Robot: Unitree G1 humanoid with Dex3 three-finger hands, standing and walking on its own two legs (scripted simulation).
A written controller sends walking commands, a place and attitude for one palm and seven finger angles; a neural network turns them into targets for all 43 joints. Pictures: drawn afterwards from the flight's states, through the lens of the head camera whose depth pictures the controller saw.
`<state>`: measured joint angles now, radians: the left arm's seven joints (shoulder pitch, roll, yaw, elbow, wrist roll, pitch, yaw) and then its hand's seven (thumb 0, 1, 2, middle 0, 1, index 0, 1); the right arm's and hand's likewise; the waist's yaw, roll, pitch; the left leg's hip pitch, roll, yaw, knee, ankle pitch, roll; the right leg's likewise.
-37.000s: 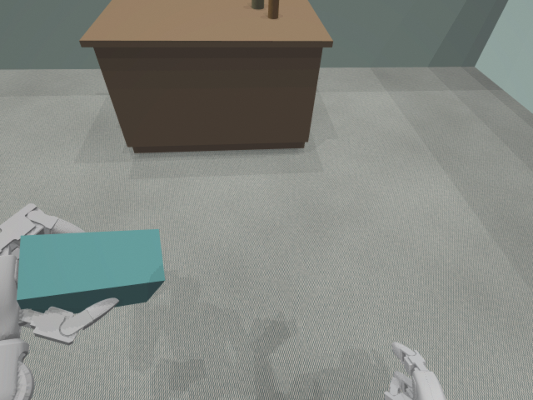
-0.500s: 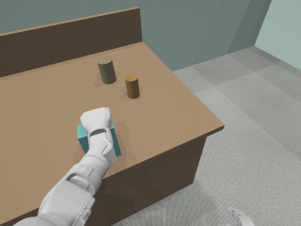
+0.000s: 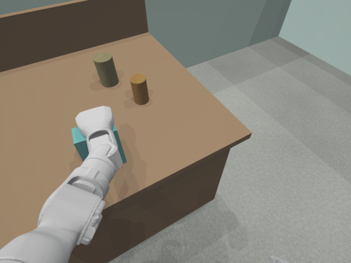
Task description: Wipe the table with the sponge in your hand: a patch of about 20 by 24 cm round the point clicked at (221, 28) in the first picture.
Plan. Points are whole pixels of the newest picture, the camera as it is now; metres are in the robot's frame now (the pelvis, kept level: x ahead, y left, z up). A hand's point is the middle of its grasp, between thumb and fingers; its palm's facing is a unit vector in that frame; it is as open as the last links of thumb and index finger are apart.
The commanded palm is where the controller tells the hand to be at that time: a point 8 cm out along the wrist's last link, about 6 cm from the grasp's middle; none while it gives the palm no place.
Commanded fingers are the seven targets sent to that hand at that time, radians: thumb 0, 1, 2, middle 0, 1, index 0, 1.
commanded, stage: wipe forward along the third lane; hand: left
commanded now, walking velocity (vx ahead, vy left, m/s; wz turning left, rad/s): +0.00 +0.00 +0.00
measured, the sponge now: (103, 151) +0.42 +0.20 -0.02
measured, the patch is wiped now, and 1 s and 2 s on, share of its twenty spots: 0.75 0.90 0.90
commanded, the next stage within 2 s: wipe back along the third lane in 0.70 s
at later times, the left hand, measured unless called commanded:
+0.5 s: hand (97, 120) +0.49 +0.21 +0.04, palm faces -0.10 -0.02 -1.00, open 10.1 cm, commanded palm +0.48 +0.21 +0.07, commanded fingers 0.00 0.10 1.30 -1.20 -1.60 -1.20 -1.60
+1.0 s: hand (92, 114) +0.52 +0.23 +0.03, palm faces -0.05 -0.02 -1.00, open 10.1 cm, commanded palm +0.48 +0.21 +0.07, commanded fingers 0.00 0.10 1.30 -1.20 -1.60 -1.20 -1.60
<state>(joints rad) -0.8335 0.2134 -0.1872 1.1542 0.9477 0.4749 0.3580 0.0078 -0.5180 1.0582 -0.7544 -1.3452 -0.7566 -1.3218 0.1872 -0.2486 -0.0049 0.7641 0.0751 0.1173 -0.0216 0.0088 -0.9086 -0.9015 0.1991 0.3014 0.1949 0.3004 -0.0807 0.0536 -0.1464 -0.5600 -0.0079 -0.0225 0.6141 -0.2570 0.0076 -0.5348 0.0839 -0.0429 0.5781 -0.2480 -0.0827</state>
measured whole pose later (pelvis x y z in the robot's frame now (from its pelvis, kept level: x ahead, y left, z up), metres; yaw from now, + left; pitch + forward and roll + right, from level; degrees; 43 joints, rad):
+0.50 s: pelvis +0.01 +0.02 -0.01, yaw -1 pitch +17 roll -2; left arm -1.03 0.28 -0.13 1.32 0.96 0.48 0.38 0.01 -0.52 1.06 -0.75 -1.35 -0.75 -1.33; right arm 0.23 -0.24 0.00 0.78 0.06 0.07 0.01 0.01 -0.91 -0.90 0.20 0.30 0.20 0.30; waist -0.14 0.05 -0.16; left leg -0.67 -0.02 -0.01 0.67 -0.29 0.03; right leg -0.64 0.08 -0.03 0.60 -0.26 -0.05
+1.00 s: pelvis +0.03 +0.05 -0.01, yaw -2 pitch +19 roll -3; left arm -1.00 0.27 -0.16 1.28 0.97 0.46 0.40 0.00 -0.51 1.06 -0.73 -1.37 -0.73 -1.35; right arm 0.30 -0.23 -0.02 0.79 0.04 0.08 0.06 0.01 -0.91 -0.90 0.20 0.30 0.20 0.30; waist -0.12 0.06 -0.20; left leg -0.69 -0.02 0.00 0.70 -0.34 0.07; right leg -0.64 0.07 -0.02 0.59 -0.29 -0.02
